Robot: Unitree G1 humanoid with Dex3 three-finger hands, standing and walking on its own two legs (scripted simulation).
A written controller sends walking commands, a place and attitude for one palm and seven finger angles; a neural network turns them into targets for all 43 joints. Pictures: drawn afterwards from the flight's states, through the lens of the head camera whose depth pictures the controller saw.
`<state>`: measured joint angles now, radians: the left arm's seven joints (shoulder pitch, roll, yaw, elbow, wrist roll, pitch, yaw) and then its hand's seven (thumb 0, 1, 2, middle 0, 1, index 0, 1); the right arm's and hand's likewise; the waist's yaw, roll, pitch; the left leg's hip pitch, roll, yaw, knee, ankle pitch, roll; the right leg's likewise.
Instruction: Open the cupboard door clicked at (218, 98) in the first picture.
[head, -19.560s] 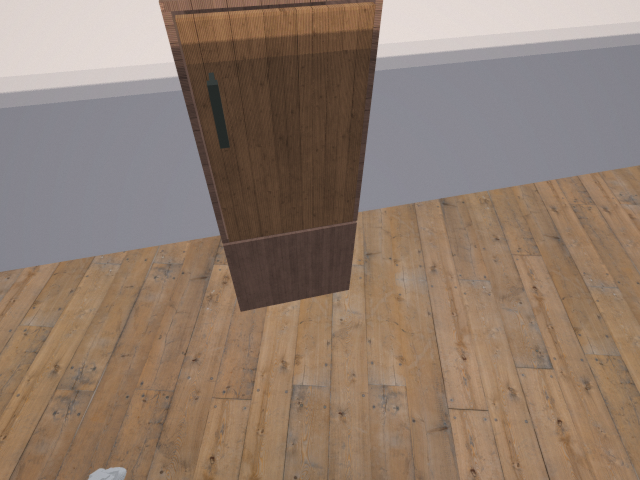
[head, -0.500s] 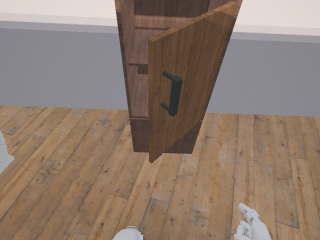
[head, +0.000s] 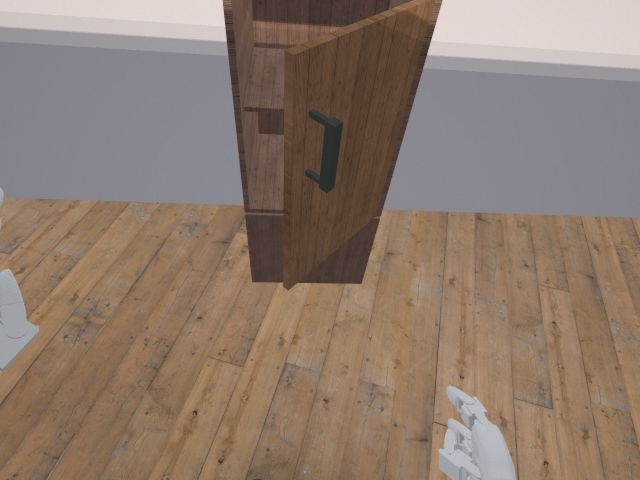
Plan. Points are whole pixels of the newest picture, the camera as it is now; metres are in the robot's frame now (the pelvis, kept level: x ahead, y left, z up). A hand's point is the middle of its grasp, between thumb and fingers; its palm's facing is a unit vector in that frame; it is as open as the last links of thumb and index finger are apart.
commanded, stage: stop stepping back and stand still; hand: left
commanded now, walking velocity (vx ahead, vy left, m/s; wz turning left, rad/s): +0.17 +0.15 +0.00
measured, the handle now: (321, 152) +0.61 +0.04 +0.06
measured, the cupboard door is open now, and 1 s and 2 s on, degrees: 46 46 46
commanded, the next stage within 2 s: let the arm hang, fingers relaxed in 0.54 s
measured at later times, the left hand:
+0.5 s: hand (21, 383) +0.16 +0.25 +0.16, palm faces +0.38 -0.80 -0.47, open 7.4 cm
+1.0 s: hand out of the picture -0.05 +0.17 -0.18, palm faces -0.02 -0.99 -0.15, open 7.2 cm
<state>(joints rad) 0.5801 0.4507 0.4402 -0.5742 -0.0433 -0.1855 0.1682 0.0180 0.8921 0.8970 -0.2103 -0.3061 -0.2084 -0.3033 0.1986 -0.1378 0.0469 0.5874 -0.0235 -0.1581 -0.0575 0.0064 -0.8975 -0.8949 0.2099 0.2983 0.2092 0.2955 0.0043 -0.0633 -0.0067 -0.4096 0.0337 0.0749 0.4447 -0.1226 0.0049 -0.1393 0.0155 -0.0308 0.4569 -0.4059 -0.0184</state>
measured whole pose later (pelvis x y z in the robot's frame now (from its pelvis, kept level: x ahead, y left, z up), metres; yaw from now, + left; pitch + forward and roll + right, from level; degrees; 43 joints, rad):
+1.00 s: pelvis -0.06 +0.00 +0.00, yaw +0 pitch -2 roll -1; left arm 0.29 0.19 -0.02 1.02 0.02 0.03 0.01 0.02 0.96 0.90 -0.21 -0.30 -0.20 -0.30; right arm 0.20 -0.26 0.01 1.03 -0.03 0.03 -0.01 0.00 -0.90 -0.90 0.21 0.30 0.20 0.29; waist -0.01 -0.03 0.06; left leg -0.31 0.01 0.02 0.47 -0.13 0.02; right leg -0.15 0.04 -0.05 0.45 -0.27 -0.04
